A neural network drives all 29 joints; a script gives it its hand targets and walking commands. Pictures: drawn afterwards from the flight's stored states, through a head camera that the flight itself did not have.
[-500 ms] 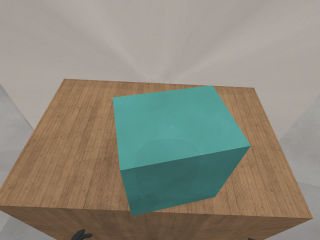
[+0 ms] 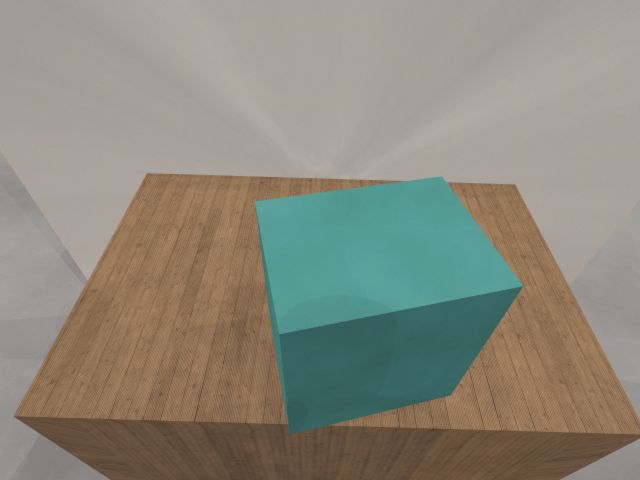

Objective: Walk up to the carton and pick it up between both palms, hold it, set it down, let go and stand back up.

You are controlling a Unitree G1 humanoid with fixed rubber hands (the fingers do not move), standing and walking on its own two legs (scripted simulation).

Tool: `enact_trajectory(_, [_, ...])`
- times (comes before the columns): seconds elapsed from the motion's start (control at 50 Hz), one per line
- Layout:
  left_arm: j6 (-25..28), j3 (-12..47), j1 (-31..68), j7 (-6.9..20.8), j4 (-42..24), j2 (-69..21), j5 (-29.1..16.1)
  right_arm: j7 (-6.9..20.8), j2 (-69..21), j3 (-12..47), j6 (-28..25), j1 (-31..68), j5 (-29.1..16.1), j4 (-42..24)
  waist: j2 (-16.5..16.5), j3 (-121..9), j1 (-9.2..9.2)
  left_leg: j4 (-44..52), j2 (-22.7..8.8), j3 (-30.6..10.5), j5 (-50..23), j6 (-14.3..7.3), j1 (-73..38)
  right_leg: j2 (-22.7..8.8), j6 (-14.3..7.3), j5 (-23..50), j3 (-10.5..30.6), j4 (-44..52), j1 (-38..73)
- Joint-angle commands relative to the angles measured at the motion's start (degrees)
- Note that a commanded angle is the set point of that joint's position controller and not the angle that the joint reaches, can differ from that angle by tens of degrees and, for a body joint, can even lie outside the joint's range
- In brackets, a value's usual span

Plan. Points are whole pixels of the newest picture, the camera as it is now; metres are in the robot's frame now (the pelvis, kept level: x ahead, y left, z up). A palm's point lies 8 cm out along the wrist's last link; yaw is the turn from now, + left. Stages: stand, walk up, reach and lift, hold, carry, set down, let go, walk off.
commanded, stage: stand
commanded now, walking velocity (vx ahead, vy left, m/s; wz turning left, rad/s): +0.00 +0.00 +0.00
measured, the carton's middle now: (363, 309) +0.32 -0.04 +0.07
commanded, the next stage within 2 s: none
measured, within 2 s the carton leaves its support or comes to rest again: neither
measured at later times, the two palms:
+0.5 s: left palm out of the picture -0.05 +0.20 -0.15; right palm out of the picture -0.07 -0.19 -0.14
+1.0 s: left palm out of the picture -0.05 +0.20 -0.15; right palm out of the picture -0.07 -0.20 -0.14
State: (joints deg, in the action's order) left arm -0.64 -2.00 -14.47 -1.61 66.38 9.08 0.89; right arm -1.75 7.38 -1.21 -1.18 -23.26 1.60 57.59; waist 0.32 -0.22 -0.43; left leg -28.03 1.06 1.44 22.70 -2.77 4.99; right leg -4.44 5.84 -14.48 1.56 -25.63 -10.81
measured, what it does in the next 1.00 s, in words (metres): stands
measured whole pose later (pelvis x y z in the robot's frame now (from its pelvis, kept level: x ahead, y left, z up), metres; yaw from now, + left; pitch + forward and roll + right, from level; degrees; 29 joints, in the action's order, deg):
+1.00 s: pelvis -0.01 +0.00 +0.00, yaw +0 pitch -2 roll +0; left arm 0.0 -0.8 -17.7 -3.0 68.8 5.7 0.3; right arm -2.2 5.3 -0.2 -2.0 -22.5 0.8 65.7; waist 0.3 1.3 -0.7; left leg -25.0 2.0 1.7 20.2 -2.7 2.8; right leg -5.3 5.8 -13.3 1.9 -25.0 -9.7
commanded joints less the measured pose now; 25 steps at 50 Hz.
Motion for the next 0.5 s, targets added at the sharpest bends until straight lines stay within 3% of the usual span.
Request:
enact_trajectory(0.0, [0.31, 0.32, -2.32, -0.85, 0.24, 2.23, 0.03, -0.69, 7.05, -1.71, -0.66, -6.96, 0.09, 0.22, -2.26, 5.21, 0.54, 7.0, -5.9, -5.12, -33.28, -0.06, 6.65, -0.13, -2.77, 12.67, -1.22, 2.03, 1.58])
enact_trajectory(0.02, [0.37, -0.13, -0.58, -0.63, -0.5, 2.69, -0.07, -0.29, 5.79, -0.89, -0.65, -5.65, 0.32, 0.97, -3.13, 4.11, 0.41, 7.39, -6.19, -5.21, -33.59, 0.14, 5.32, -0.14, -2.52, 14.56, -2.38, 1.19, 2.42])
enact_trajectory(0.04, [0.46, -0.81, -0.52, -0.54, -0.04, 5.71, 0.26, -0.34, 6.57, -1.31, -0.74, -6.93, -0.23, 1.32, 0.08, 2.91, -0.25, 6.75, -6.01, -4.48, -37.26, 0.26, 2.36, 0.05, -2.97, 17.11, -2.77, 0.45, 1.95])
enact_trajectory(0.08, [-0.23, -0.23, -3.54, -1.32, 2.33, 2.94, 0.12, -0.28, 4.1, -0.15, -1.61, -4.6, -0.57, 1.43, -5.19, 2.04, 0.59, 7.75, -7.69, -5.47, -41.3, 0.13, -0.52, -0.06, -2.2, 12.77, -2.5, 0.96, 0.17])
enact_trajectory(0.1, [0.37, -0.58, -3.48, -1.05, 2.39, 3.52, -0.3, -0.41, 6.29, -0.99, -1.49, -4.58, -0.43, 1.74, -1.43, 4.58, 0.84, 8.42, -6.8, -5.25, -38.62, 0.11, 2.92, 0.12, -2.26, 11.92, -2.69, 1.49, 0.72])
enact_trajectory(0.12, [0.73, -0.23, -2.62, -0.79, 2.93, 2.76, -0.08, -0.36, 4.63, -0.5, -1.15, -6.96, -0.23, 3.02, -1.37, 6.11, -0.09, 7.99, -6.42, -5.55, -36.77, 0.5, 3.6, -0.34, -2.4, 12.74, -2.36, 1.82, 1.59])
enact_trajectory(0.14, [0.59, -0.17, -5.33, -0.67, 3.62, 1.71, -0.03, -0.5, 2.92, 0.15, -0.8, -7.41, 0.47, 4.35, -1.81, 5.93, 0.59, 8.02, -6.79, -5.37, -35.92, -0.3, 2.57, -0.86, -2.29, 12.9, -2.14, 1.66, 0.69])
enact_trajectory(0.18, [0.34, 0.59, -3.44, -0.9, 3.02, 1.16, -0.09, -0.95, 3.85, -0.1, -0.41, -6.51, 0.13, 4.35, -1.72, 8.9, -0.02, 8.63, -6.18, -5.78, -31.22, -0.34, 6.51, -1.13, -2.76, 12.31, -1.0, 2.62, 0.55])
enact_trajectory(0.2, [0.19, 0.03, -3.3, -1.03, 2.47, 3.82, -0.11, -0.39, 5.22, -0.46, -0.81, -6.42, 0.28, 4.06, -3.35, 8.84, -0.09, 8.7, -5.78, -4.56, -27.41, 0.26, 7.06, -1.37, -2.95, 11.53, -0.27, 3.42, 0.81])
enact_trajectory(0.22, [0.08, 0.45, -3.81, -0.98, 2.41, 2.09, 0.02, -0.61, 2.57, -0.08, -0.26, -7.97, -0.14, 5.15, -2.47, 8.43, -0.64, 9.42, -4.86, -4.65, -24.55, 0.16, 7.25, -1.34, -2.88, 12.19, -1.04, 2.47, 1.04])
enact_trajectory(0.24, [0.18, 0.23, -5.39, -0.95, 3.23, 1.63, -0.54, -0.63, 4.28, -0.09, -0.76, -4.99, -0.13, 4.52, -1.7, 6.53, 1.18, 9.11, -5.85, -5.52, -23.69, -0.01, 6.49, -0.74, -3.24, 11.17, -1.35, 2.84, 1.76])
enact_trajectory(0.26, [0.55, 1.05, -5.84, -1.23, 3.34, 1.12, -0.25, -0.51, 4.24, -0.45, -0.91, -8.35, -0.26, 5.12, 0.8, 6.75, 0.0, 9.79, -5.31, -6.39, -21.73, -0.39, 6.58, -1.07, -3.21, 11.76, -1.11, 3.04, 2.56])
enact_trajectory(0.3, [0.82, 0.89, -4.92, -1.23, 3.18, 0.5, -0.04, -0.22, 2.32, 0.28, -1.02, -5.84, 0.23, 5.0, -3.09, 9.01, -0.56, 8.62, -6.05, -4.96, -25.61, -0.37, 7.82, -2.03, -3.54, 12.56, 0.21, 3.54, 0.32])
enact_trajectory(0.32, [0.78, 0.56, -4.51, -1.14, 2.91, 2.33, -0.22, -0.04, 1.74, -0.18, -1.37, -5.71, -0.22, 5.02, 0.62, 7.55, -1.13, 8.42, -6.41, -6.33, -24.47, -0.54, 7.39, -1.37, -3.35, 12.11, -0.51, 3.24, 2.39])
enact_trajectory(0.34, [0.63, -0.02, -5.76, -1.39, 2.75, 3.27, -0.19, -0.31, 2.93, -0.21, -1.42, -6.56, -0.64, 5.63, 2.61, 6.06, 0.23, 8.76, -5.83, -6.07, -24.56, -0.68, 6.37, -1.37, -4.19, 13.23, -0.17, 2.68, 1.64])
enact_trajectory(0.38, [0.36, 0.41, -5.72, -1.6, 2.72, 1.76, -0.02, -0.7, 1.62, 0.32, -1.26, -6.67, 0.4, 6.87, -2.64, 8.43, 0.77, 9.29, -5.15, -3.96, -27.12, 0.08, 8.32, -2.04, -3.2, 14.6, 0.11, 2.87, 3.27])
enact_trajectory(0.4, [0.62, 0.6, -6.21, -1.5, 2.2, -0.16, -0.08, -0.83, -0.23, 0.79, -1.34, -7.17, -0.5, 7.01, -2.55, 4.05, 0.32, 8.96, -5.38, -4.89, -25.39, 0.0, 6.27, -1.98, -3.89, 13.18, 0.45, 1.94, 3.77])
enact_trajectory(0.42, [0.53, 0.95, -7.53, -1.28, 3.25, -0.8, -0.73, -0.81, 0.5, 0.87, -1.11, -6.79, -0.14, 7.26, -1.96, 8.5, 0.39, 8.61, -5.95, -4.49, -26.11, -0.05, 6.93, -1.58, -3.37, 13.05, -0.5, 3.05, 1.74])
enact_trajectory(0.48, [1.06, 0.86, -6.99, -1.32, 3.8, 0.26, -0.06, -0.35, 3.4, -0.21, -1.29, -4.73, -0.21, 6.11, 1.21, 4.42, 0.1, 8.16, -5.99, -5.46, -26.91, -0.36, 5.39, -1.15, -2.88, 13.9, -0.89, 2.5, 4.55])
